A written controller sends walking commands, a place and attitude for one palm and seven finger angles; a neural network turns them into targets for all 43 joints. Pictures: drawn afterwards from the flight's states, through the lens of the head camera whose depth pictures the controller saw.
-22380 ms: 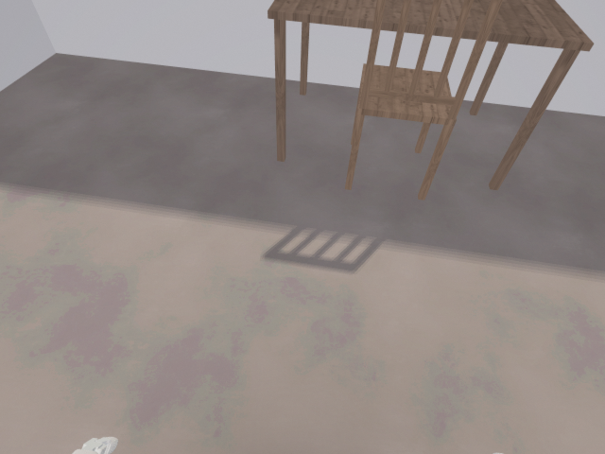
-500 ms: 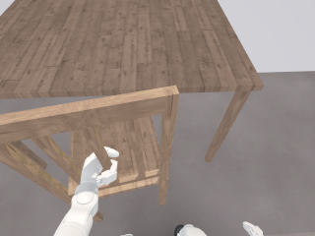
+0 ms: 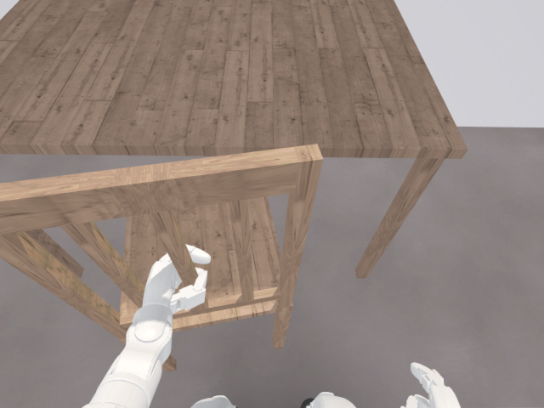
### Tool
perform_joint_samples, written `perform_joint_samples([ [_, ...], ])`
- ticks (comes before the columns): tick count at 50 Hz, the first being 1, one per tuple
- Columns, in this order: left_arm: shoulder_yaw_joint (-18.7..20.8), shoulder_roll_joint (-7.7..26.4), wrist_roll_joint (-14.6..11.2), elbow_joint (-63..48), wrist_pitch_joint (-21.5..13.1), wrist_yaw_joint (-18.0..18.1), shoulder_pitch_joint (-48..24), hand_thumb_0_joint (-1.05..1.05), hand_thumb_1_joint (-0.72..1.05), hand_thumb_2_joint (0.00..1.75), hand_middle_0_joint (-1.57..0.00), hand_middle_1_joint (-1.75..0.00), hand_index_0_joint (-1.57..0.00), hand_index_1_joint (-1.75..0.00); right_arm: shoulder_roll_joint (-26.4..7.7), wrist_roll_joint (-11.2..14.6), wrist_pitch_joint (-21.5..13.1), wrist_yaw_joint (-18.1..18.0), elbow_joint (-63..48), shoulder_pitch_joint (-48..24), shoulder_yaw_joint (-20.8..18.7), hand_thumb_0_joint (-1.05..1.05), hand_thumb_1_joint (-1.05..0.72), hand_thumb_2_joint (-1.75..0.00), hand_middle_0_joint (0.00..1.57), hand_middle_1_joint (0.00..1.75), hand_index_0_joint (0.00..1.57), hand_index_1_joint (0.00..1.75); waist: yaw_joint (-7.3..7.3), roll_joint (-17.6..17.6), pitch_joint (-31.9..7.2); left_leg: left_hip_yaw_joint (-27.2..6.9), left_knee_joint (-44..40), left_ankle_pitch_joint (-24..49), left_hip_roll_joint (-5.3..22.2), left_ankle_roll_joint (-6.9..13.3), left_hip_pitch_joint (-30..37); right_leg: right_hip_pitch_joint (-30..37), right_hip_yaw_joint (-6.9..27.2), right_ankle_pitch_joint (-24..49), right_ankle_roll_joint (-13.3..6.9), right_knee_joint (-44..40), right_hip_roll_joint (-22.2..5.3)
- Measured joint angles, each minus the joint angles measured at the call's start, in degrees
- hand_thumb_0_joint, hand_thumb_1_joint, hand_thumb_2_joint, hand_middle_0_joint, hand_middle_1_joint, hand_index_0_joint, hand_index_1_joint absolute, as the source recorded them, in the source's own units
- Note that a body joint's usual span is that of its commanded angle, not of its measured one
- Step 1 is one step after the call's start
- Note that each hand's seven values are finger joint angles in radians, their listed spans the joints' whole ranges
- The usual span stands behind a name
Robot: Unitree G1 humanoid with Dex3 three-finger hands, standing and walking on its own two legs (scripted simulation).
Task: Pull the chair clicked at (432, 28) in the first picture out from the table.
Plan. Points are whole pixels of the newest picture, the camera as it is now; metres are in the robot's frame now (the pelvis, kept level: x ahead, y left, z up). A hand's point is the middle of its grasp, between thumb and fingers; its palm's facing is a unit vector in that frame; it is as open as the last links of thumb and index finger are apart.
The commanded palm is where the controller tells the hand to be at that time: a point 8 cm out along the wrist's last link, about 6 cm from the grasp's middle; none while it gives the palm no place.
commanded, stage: step backward, pulling the chair out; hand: left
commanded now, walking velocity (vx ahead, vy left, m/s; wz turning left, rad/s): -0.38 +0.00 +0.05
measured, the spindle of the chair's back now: (185, 268) +0.33 +0.16 -0.04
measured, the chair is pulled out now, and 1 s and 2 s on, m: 0.15 0.27 0.54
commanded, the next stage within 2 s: stop walking, hand still on the chair in 1.88 s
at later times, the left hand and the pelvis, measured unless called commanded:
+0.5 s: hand (193, 319) +0.25 +0.13 -0.05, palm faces -0.02 -0.99 -0.16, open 5.3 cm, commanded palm +0.23 +0.19 -0.05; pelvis -0.04 +0.01 +0.00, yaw +0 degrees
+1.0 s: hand (187, 378) +0.17 +0.13 -0.05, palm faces -0.01 -0.98 -0.17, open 5.4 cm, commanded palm +0.15 +0.18 -0.05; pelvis -0.12 +0.00 +0.01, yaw -2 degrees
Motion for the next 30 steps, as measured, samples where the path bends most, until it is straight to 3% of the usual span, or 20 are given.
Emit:
perform_joint_samples([
  [6, 3.1, 0.3, -1.6, -0.6, 0.8, -0.2, 0.0, 0.03, 0.66, 0.78, -0.29, -1.18, -0.50, -1.45, 1.6, 0.0, -0.4, 0.6, -0.1, -2.3, 0.5, 0.01, -0.90, -0.90, 0.20, 0.30, 0.20, 0.30, -0.77, 1.4, 1.4, -0.7, 1.7, -0.1, 1.8, -1.5, -0.9, -0.5, -0.9, 0.5, -1.6, 0.7, 1.6],
  [10, 4.1, -1.1, -1.5, -0.2, 0.8, 0.4, 0.0, 0.04, 0.66, 0.78, -0.29, -1.17, -0.50, -1.45, 0.2, 0.2, -0.5, 0.7, 0.8, -2.5, -0.3, 0.01, -0.90, -0.90, 0.20, 0.30, 0.20, 0.30, -1.73, 1.6, 1.0, -4.5, 10.4, -12.0, -0.8, -2.7, -3.4, -0.7, -1.1, 2.1, -1.8, -1.6, 0.7],
  [12, 3.9, -1.6, -0.8, -0.4, 1.5, 0.5, -0.3, 0.04, 0.66, 0.77, -0.28, -1.17, -0.50, -1.45, -0.9, 0.4, -0.4, 0.9, 1.3, -2.4, -0.4, 0.01, -0.90, -0.90, 0.20, 0.30, 0.20, 0.30, -2.14, 0.9, 1.0, -5.8, 12.3, -13.9, -1.9, -3.0, -2.8, -0.5, -1.0, 3.4, -1.5, -3.3, -0.4],
  [15, 2.8, -2.1, 0.0, -1.7, 2.6, 0.4, -0.2, 0.04, 0.67, 0.76, -0.26, -1.18, -0.50, -1.45, -2.7, 0.6, -0.2, 0.8, 1.5, -1.7, -0.3, 0.01, -0.90, -0.90, 0.20, 0.30, 0.20, 0.30, -3.07, 0.4, 0.5, -6.4, 5.1, -11.2, -1.1, -3.2, 1.3, -0.8, -1.5, 4.9, -0.4, -5.1, -1.8],
  [17, 1.3, -2.4, 0.5, -3.3, 3.5, 0.3, -0.1, 0.04, 0.68, 0.75, -0.25, -1.19, -0.50, -1.45, -4.0, 0.5, 0.0, 0.3, 0.9, -1.1, -0.7, 0.01, -0.90, -0.90, 0.20, 0.30, 0.20, 0.30, -3.59, 1.4, 0.2, -6.3, -2.9, -3.2, 1.0, -2.8, 4.5, -1.6, -2.3, 5.4, 0.4, -5.0, -1.9],
  [21, -0.8, -1.0, 0.4, -6.0, 4.8, -0.3, 0.8, 0.03, 0.69, 0.75, -0.23, -1.21, -0.50, -1.45, -2.4, 0.1, 1.3, -0.1, -0.5, -0.6, -1.3, 0.01, -0.90, -0.90, 0.20, 0.30, 0.20, 0.30, -1.98, -0.7, 1.2, -3.7, -2.6, -2.5, 0.5, -2.9, 4.9, -2.0, -0.9, 4.9, 0.4, -2.5, -2.5],
  [24, -1.0, -0.8, 0.2, -6.7, 4.3, -0.6, 2.7, 0.03, 0.68, 0.75, -0.23, -1.21, -0.50, -1.45, -0.3, -0.5, 0.5, 0.5, -1.0, 0.3, -1.0, 0.01, -0.90, -0.90, 0.20, 0.30, 0.20, 0.30, -1.21, 0.1, 0.5, -3.1, -1.7, -3.5, 1.7, -3.0, 4.5, -0.3, -1.3, 0.7, -0.6, 1.1, -1.3],
  [26, -0.6, -0.7, 0.2, -6.2, 3.3, -0.8, 3.1, 0.03, 0.68, 0.76, -0.24, -1.20, -0.50, -1.45, 1.1, -0.8, -0.4, 1.2, -0.4, 0.2, -0.6, 0.01, -0.90, -0.90, 0.20, 0.30, 0.20, 0.30, -0.34, 0.7, 0.7, -2.7, -0.9, -3.9, 2.7, -3.3, 4.4, 1.6, -1.7, -0.4, -0.7, -1.3, -0.5],
  [30, 1.4, -0.8, -0.3, -3.2, 1.8, -0.8, 1.4, 0.03, 0.66, 0.78, -0.26, -1.19, -0.50, -1.45, 3.1, -1.0, -1.2, 1.8, 1.1, -1.6, 0.4, 0.01, -0.90, -0.90, 0.20, 0.30, 0.20, 0.30, -0.53, 2.3, 2.2, -3.0, -0.5, -3.2, 4.3, -4.4, 4.3, 2.5, -2.1, 1.6, -0.8, -3.3, 1.1],
])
